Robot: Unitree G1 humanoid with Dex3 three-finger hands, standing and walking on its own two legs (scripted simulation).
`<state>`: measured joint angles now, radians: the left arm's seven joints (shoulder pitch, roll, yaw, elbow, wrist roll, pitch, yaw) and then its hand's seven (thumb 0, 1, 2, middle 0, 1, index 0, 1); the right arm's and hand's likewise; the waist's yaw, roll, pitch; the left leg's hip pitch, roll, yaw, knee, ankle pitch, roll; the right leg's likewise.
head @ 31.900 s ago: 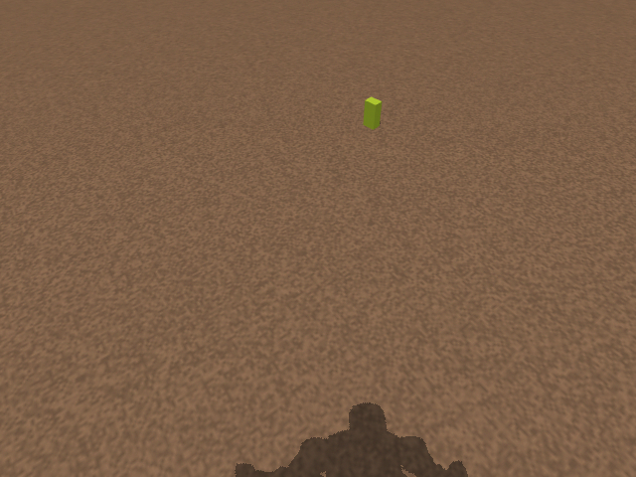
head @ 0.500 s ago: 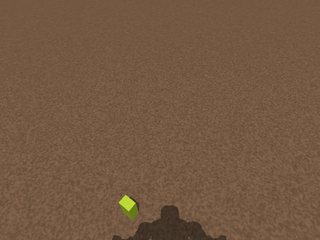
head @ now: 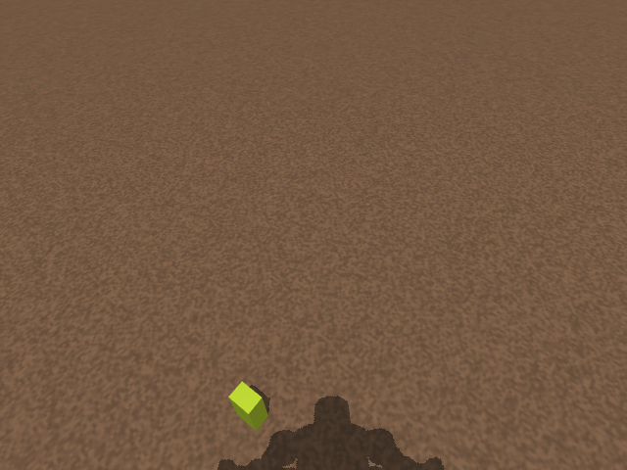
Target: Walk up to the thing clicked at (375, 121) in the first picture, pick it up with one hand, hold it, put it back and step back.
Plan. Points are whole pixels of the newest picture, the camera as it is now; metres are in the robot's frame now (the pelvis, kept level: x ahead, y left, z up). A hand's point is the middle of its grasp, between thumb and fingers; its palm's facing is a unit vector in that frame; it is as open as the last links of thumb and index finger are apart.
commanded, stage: stand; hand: left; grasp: from the side
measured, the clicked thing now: (249, 406) +0.45 +0.23 -0.71
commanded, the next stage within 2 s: step back in 0.08 s
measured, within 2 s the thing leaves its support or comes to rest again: neither
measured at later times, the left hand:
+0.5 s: hand out of the picture +0.09 +0.31 -0.18, palm faces -0.02 -0.93 -0.37, open 7.4 cm
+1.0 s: hand out of the picture -0.03 +0.29 -0.15, palm faces -0.06 -0.91 -0.41, open 7.4 cm
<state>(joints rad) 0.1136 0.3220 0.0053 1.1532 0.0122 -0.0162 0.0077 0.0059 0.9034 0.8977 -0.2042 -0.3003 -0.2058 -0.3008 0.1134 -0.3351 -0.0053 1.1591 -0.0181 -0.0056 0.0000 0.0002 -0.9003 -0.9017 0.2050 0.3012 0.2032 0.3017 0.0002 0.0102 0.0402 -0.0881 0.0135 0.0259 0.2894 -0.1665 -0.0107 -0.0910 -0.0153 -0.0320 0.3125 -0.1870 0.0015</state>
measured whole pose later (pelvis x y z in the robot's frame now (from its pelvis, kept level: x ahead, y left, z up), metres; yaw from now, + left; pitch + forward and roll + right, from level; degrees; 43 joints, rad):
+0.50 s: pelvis -0.05 +0.05 -0.02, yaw +0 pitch -1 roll -1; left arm 0.01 0.40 0.06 0.91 0.00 0.07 0.04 0.01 0.91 0.90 -0.20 -0.30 -0.20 -0.30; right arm 0.14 -0.36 -0.05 0.97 -0.03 0.03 0.00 0.00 -0.90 -0.90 0.20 0.30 0.20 0.30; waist -0.02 -0.05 0.19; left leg -0.26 -0.03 -0.01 0.61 -0.33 0.06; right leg -0.44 0.08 0.15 0.97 -0.54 -0.03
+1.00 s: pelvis -0.15 +0.04 -0.02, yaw -5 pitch -2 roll +2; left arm 0.17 0.34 0.07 0.85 0.03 0.04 0.01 0.01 0.90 0.90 -0.21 -0.30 -0.21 -0.30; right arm 0.12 -0.38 -0.04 0.90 0.00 0.05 -0.01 0.00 -0.90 -0.90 0.21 0.30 0.20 0.30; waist 0.02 0.01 0.16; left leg -0.43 -0.12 -0.11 1.10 -0.52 0.00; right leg -0.27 0.02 0.07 0.59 -0.29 -0.04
